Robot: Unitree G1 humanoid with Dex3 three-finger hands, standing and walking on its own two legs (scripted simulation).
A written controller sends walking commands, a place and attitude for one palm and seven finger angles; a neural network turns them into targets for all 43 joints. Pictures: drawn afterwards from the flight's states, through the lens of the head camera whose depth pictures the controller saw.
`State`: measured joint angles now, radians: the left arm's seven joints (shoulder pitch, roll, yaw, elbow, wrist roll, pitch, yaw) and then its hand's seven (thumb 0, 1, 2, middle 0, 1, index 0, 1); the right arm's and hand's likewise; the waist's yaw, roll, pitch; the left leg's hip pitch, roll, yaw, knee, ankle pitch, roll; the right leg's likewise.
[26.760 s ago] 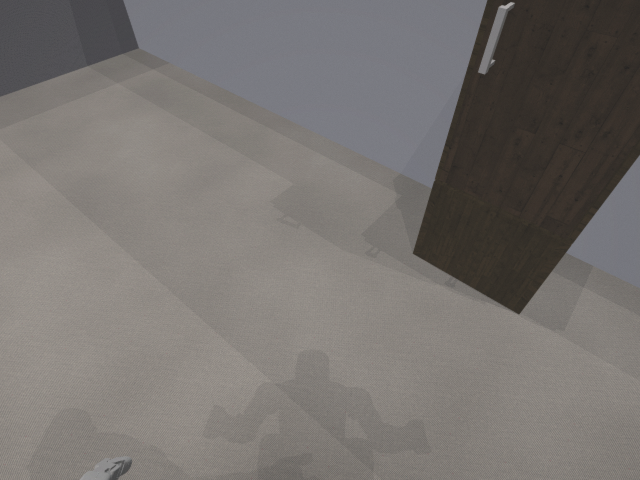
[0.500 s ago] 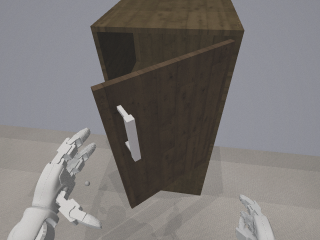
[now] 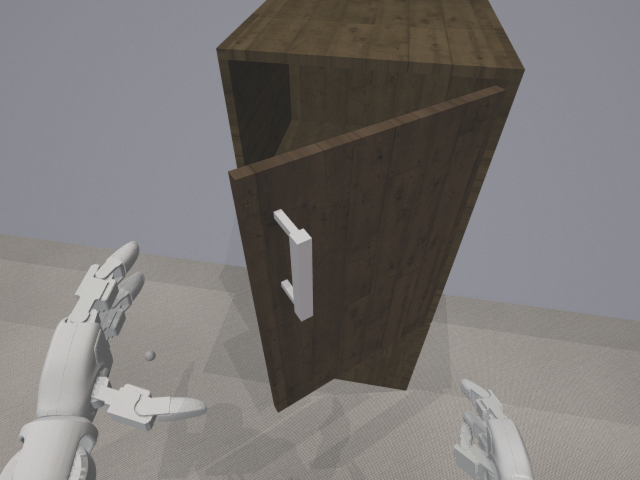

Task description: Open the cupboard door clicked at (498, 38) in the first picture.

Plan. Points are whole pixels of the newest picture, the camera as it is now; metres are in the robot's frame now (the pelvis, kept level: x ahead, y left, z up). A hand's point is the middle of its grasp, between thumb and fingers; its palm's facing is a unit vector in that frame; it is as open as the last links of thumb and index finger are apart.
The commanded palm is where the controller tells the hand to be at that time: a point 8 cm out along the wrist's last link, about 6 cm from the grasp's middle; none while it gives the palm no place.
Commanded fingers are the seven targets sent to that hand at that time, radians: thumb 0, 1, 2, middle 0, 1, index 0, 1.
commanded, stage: draw the hand back to the body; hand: left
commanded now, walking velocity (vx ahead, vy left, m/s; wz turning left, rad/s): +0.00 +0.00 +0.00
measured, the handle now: (293, 267) +0.33 +0.08 +0.12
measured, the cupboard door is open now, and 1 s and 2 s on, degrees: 42 42 42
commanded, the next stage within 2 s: step back with the hand held close in 0.92 s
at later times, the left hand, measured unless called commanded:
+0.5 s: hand (113, 312) +0.22 +0.24 +0.16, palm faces +0.39 -0.83 -0.40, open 9.6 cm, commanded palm +0.17 +0.29 +0.17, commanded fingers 0.00 0.87 0.88 -0.20 -0.30 -0.20 -0.30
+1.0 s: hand (126, 314) +0.22 +0.22 +0.16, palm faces +0.41 -0.81 -0.41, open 7.5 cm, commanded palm +0.17 +0.27 +0.17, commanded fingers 0.00 0.90 0.90 -0.20 -0.30 -0.20 -0.30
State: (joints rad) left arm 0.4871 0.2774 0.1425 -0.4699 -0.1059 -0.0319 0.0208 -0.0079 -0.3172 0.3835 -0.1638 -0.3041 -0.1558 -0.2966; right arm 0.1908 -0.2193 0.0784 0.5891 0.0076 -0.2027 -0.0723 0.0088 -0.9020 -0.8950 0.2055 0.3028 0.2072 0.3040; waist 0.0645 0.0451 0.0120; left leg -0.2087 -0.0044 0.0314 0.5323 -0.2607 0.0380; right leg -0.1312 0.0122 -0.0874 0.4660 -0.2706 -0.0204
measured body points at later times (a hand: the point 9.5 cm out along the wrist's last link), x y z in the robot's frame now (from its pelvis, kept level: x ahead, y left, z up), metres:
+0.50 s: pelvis +0.03 +0.00 +0.01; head +0.01 -0.02 +0.46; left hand +0.19 +0.28 +0.18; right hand +0.21 -0.23 -0.08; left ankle +0.02 +0.09 -0.74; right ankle -0.01 -0.11 -0.74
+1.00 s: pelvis +0.02 -0.03 +0.01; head +0.01 -0.05 +0.46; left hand +0.19 +0.26 +0.18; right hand +0.21 -0.25 -0.08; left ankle +0.02 +0.09 -0.74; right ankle -0.01 -0.11 -0.74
